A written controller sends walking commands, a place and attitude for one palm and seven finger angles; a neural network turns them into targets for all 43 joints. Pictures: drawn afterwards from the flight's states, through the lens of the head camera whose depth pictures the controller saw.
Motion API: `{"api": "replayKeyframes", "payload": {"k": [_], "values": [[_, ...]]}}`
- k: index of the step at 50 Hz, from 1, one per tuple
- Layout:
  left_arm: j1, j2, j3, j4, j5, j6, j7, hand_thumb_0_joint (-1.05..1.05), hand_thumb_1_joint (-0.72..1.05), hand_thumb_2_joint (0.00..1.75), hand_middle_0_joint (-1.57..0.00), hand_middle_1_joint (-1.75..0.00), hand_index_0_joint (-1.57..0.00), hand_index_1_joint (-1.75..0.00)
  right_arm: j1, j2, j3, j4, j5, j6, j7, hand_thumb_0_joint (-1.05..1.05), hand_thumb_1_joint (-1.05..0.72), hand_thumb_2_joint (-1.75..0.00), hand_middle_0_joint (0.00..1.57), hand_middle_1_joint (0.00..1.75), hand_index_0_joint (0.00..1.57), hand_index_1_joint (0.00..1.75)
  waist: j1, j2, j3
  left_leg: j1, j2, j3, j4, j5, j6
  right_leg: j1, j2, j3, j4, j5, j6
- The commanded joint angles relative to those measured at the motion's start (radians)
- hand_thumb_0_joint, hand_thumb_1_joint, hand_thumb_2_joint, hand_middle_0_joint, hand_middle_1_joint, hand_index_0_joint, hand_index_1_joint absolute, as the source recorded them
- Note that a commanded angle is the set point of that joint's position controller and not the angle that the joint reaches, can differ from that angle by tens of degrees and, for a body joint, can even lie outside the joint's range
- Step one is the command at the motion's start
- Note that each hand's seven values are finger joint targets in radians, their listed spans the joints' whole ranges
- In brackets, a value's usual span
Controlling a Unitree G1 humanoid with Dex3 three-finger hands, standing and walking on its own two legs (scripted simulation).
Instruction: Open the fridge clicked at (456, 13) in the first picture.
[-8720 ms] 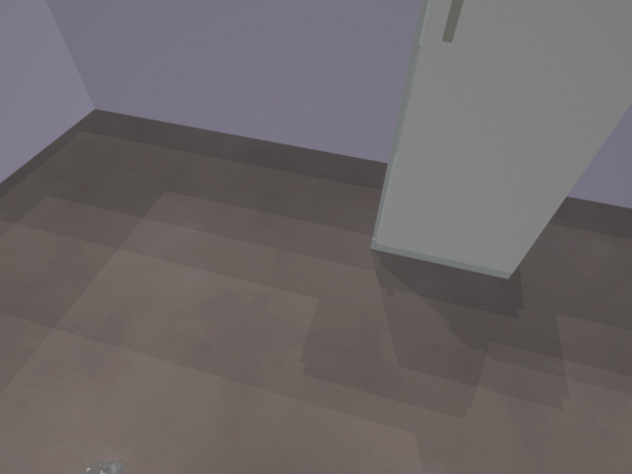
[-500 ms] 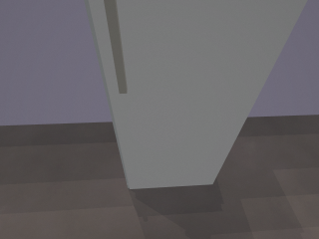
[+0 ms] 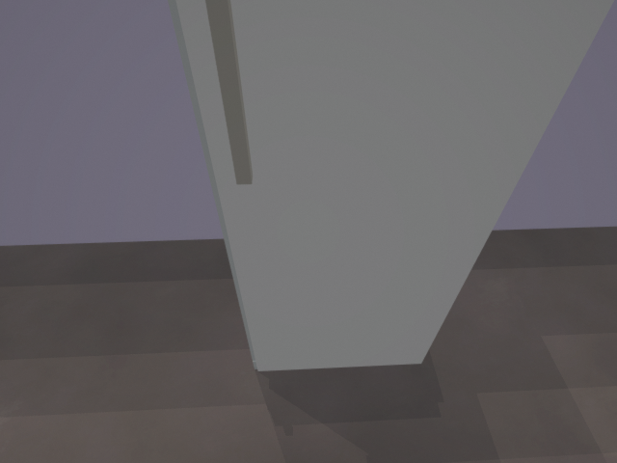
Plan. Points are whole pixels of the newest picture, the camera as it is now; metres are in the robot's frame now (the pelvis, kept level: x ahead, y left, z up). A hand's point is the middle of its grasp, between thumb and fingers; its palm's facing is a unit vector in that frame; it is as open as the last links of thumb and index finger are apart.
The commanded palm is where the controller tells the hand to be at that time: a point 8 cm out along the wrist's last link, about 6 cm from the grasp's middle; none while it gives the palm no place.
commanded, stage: look again from close up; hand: left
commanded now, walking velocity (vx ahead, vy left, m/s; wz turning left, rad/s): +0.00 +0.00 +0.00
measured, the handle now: (233, 84) +0.49 +0.13 +0.26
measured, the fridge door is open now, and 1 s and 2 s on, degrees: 0 0 0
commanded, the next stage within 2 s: raise the hand to about handle height in 0.64 s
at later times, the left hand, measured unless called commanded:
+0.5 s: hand out of the picture +0.03 +0.19 -0.17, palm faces -0.01 -0.98 -0.22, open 7.4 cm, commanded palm none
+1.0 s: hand (158, 374) +0.22 +0.20 +0.03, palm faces +0.14 -0.99 -0.06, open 7.8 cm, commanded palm +0.13 +0.26 -0.01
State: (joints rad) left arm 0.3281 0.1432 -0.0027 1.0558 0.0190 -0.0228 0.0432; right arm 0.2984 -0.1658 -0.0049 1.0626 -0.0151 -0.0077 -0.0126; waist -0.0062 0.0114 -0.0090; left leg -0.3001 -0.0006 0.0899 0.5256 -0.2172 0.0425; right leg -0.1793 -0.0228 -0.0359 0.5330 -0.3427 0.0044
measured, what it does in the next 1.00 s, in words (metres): stands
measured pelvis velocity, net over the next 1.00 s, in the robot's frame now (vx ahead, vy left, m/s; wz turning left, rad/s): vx -0.01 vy -0.01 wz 0.01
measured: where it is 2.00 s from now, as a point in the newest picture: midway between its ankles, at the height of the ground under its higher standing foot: outside the picture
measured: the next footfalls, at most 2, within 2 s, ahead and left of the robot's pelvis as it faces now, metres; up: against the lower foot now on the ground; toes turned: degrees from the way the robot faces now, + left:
none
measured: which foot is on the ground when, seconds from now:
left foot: down 0.00-1.00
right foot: down 0.00-1.00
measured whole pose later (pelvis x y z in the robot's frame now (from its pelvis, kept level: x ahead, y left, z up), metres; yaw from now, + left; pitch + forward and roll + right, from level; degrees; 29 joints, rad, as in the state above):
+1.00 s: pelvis -0.01 -0.01 -0.03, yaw +1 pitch +7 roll +0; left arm 0.32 0.22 0.23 0.15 -0.25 -0.45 -0.19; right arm 0.20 -0.21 -0.03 0.69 0.02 -0.22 -0.02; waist -0.03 -0.01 -0.10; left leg -0.59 0.02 0.07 0.77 -0.30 0.02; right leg -0.48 -0.01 -0.05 0.81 -0.45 -0.02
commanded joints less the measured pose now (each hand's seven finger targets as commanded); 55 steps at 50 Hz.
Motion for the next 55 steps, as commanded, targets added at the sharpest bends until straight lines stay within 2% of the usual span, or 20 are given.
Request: {"api": "replayKeyframes", "payload": {"k": [1,6,36,37,38,39,40,41,42,43,44,46,47,48,49,50,51,53,54,55], "values": [[0.058,0.126,0.017,-0.040,-0.002,-0.018,0.003,0.00,0.90,0.90,-0.20,-0.30,-0.20,-0.30,0.015,-0.106,-0.012,-0.041,0.001,-0.031,-0.005,0.00,-0.90,-0.90,0.20,0.30,0.20,0.30,0.005,-0.038,0.050,0.070,0.101,-0.121,-0.108,0.109,0.005,-0.072,-0.075,0.093,-0.123,0.153,-0.052],[0.035,0.154,0.019,-0.044,-0.001,-0.012,-0.001,0.00,0.90,0.90,-0.20,-0.30,-0.20,-0.30,-0.028,-0.133,-0.013,-0.041,0.002,-0.031,-0.007,0.00,-0.90,-0.90,0.20,0.30,0.20,0.30,0.007,0.003,0.054,0.084,0.109,-0.119,-0.118,0.122,0.003,-0.060,-0.076,0.095,-0.135,0.170,-0.047],[-0.030,0.224,0.021,-0.014,-0.001,-0.005,-0.013,0.00,0.90,0.90,-0.20,-0.30,-0.20,-0.30,-0.119,-0.203,-0.017,-0.002,0.003,-0.031,-0.006,0.00,-0.90,-0.90,0.20,0.30,0.20,0.30,0.014,-0.008,0.017,0.153,0.128,-0.127,-0.168,0.170,0.003,-0.016,-0.093,0.099,-0.180,0.203,-0.037],[0.031,0.145,0.000,-0.001,0.010,-0.012,0.033,0.00,0.90,0.90,-0.20,-0.30,-0.20,-0.30,-0.106,-0.166,-0.010,-0.063,0.013,-0.029,-0.005,0.00,-0.90,-0.90,0.20,0.30,0.20,0.30,0.008,0.018,0.075,0.118,0.135,-0.096,0.020,0.320,-0.022,-0.068,-0.116,0.132,-0.189,0.387,-0.016],[-0.704,0.503,0.299,-1.505,-0.160,-0.214,0.044,0.00,0.88,0.89,-0.20,-0.32,-0.20,-0.32,-0.045,-0.297,-0.063,-0.385,0.063,-0.155,-0.037,0.00,-0.90,-0.90,0.20,0.30,0.20,0.30,-0.088,0.161,-0.433,0.406,0.025,-0.134,-0.071,0.404,-0.037,-0.044,-0.006,-0.007,-0.062,0.437,-0.042],[-0.458,0.556,0.321,-1.472,-0.089,-0.210,0.083,0.00,0.85,0.88,-0.20,-0.33,-0.20,-0.33,-0.094,-0.198,-0.017,-0.367,0.059,-0.230,-0.082,0.00,-0.90,-0.90,0.20,0.30,0.20,0.30,-0.016,0.274,-0.376,0.498,0.082,-0.124,-0.088,0.452,-0.063,-0.124,0.012,-0.018,0.013,0.239,-0.035],[0.027,0.178,0.107,-1.304,-0.144,-0.109,0.077,0.00,0.83,0.87,-0.21,-0.34,-0.21,-0.34,-0.094,-0.169,-0.018,-0.386,0.038,-0.274,-0.074,0.00,-0.90,-0.90,0.20,0.30,0.20,0.30,-0.011,0.295,-0.317,0.455,0.105,-0.176,-0.137,0.423,-0.073,-0.208,0.027,-0.059,0.082,0.068,-0.027],[0.085,0.074,0.089,-1.153,-0.158,-0.070,0.074,0.00,0.81,0.86,-0.21,-0.36,-0.21,-0.36,-0.077,-0.155,-0.030,-0.356,0.053,-0.280,-0.067,0.00,-0.90,-0.90,0.20,0.30,0.20,0.30,-0.039,0.163,-0.164,0.324,0.080,-0.166,-0.136,0.306,-0.060,-0.254,0.027,-0.048,0.084,0.028,-0.017],[-0.021,0.109,0.120,-1.195,-0.176,-0.116,0.056,0.00,0.78,0.85,-0.21,-0.37,-0.21,-0.37,-0.107,-0.193,-0.049,-0.414,0.043,-0.284,-0.059,0.00,-0.90,-0.90,0.20,0.30,0.20,0.30,-0.044,0.092,-0.020,0.168,0.058,-0.163,-0.089,0.130,-0.049,-0.283,0.027,-0.062,0.032,0.024,-0.018],[0.039,0.146,0.196,-1.090,-0.186,-0.174,0.028,0.00,0.76,0.84,-0.21,-0.39,-0.21,-0.39,-0.125,-0.209,-0.064,-0.421,0.035,-0.279,-0.057,0.00,-0.90,-0.90,0.20,0.30,0.20,0.30,-0.028,0.004,0.025,0.045,0.038,-0.146,-0.033,0.007,-0.049,-0.311,0.032,-0.076,-0.002,0.036,-0.020],[0.181,0.134,0.230,-0.967,-0.202,-0.234,-0.022,0.00,0.74,0.83,-0.21,-0.40,-0.21,-0.40,-0.127,-0.206,-0.071,-0.444,0.037,-0.273,-0.049,0.00,-0.90,-0.90,0.20,0.30,0.20,0.30,0.002,-0.086,0.043,-0.034,0.017,-0.124,0.030,0.015,-0.050,-0.318,0.038,-0.087,0.003,0.044,-0.025],[0.321,0.078,0.255,-0.830,-0.255,-0.393,-0.166,0.00,0.69,0.81,-0.22,-0.43,-0.22,-0.43,-0.164,-0.203,-0.085,-0.472,0.026,-0.259,-0.025,0.00,-0.90,-0.90,0.20,0.30,0.20,0.30,0.050,-0.251,-0.025,-0.176,0.018,-0.100,0.165,0.064,-0.063,-0.416,0.051,-0.095,0.152,0.071,-0.026],[0.315,0.063,0.233,-0.831,-0.289,-0.468,-0.253,0.00,0.67,0.80,-0.22,-0.45,-0.22,-0.45,-0.188,-0.209,-0.088,-0.499,0.030,-0.261,-0.014,0.00,-0.90,-0.90,0.20,0.30,0.20,0.30,0.056,-0.250,-0.048,-0.239,0.012,-0.088,0.218,0.031,-0.065,-0.454,0.043,-0.078,0.202,0.063,-0.026],[0.281,0.112,0.274,-0.820,-0.318,-0.523,-0.335,0.00,0.64,0.79,-0.22,-0.47,-0.22,-0.47,-0.197,-0.218,-0.093,-0.528,0.041,-0.267,-0.005,0.00,-0.90,-0.90,0.20,0.30,0.20,0.30,0.055,-0.210,-0.085,-0.278,0.007,-0.083,0.259,-0.003,-0.066,-0.467,0.031,-0.053,0.228,0.039,-0.030],[0.315,0.180,0.352,-0.793,-0.333,-0.516,-0.377,0.00,0.62,0.78,-0.22,-0.48,-0.22,-0.48,-0.196,-0.220,-0.100,-0.564,0.053,-0.263,-0.002,0.00,-0.90,-0.90,0.20,0.30,0.20,0.30,0.084,-0.118,-0.105,-0.279,0.000,-0.068,0.271,-0.008,-0.059,-0.439,0.022,-0.024,0.228,0.031,-0.037],[0.263,0.216,0.361,-0.897,-0.360,-0.488,-0.408,0.00,0.60,0.77,-0.22,-0.50,-0.22,-0.50,-0.219,-0.229,-0.092,-0.616,0.055,-0.260,-0.006,0.00,-0.90,-0.90,0.20,0.30,0.20,0.30,0.091,-0.044,-0.166,-0.272,-0.013,-0.053,0.270,-0.031,-0.049,-0.404,0.014,-0.006,0.216,0.011,-0.031],[0.210,0.256,0.394,-0.980,-0.380,-0.450,-0.416,0.00,0.57,0.76,-0.22,-0.51,-0.22,-0.51,-0.226,-0.226,-0.089,-0.650,0.065,-0.257,-0.017,0.00,-0.90,-0.90,0.20,0.30,0.20,0.30,0.089,-0.033,-0.224,-0.253,-0.015,-0.046,0.269,-0.045,-0.038,-0.382,0.014,0.013,0.197,-0.018,-0.024],[0.092,0.294,0.416,-1.128,-0.400,-0.400,-0.392,0.00,0.53,0.74,-0.23,-0.54,-0.23,-0.54,-0.203,-0.209,-0.074,-0.683,0.066,-0.253,-0.043,0.00,-0.90,-0.90,0.20,0.30,0.20,0.30,0.067,0.005,-0.251,-0.233,-0.008,-0.051,0.272,-0.086,-0.026,-0.401,0.016,0.042,0.160,-0.099,-0.008],[0.016,0.315,0.427,-1.184,-0.402,-0.401,-0.363,0.00,0.50,0.73,-0.23,-0.55,-0.23,-0.55,-0.175,-0.207,-0.070,-0.676,0.058,-0.252,-0.053,0.00,-0.90,-0.90,0.20,0.30,0.20,0.30,0.046,0.008,-0.231,-0.244,-0.001,-0.066,0.284,-0.109,-0.023,-0.426,0.019,0.065,0.146,-0.142,-0.002],[-0.057,0.321,0.420,-1.285,-0.389,-0.423,-0.335,0.00,0.48,0.72,-0.23,-0.57,-0.23,-0.57,-0.160,-0.199,-0.066,-0.673,0.054,-0.256,-0.060,0.00,-0.90,-0.90,0.20,0.30,0.20,0.30,0.030,0.052,-0.243,-0.207,0.006,-0.075,0.286,-0.097,-0.016,-0.431,0.018,0.077,0.137,-0.141,-0.006]]}}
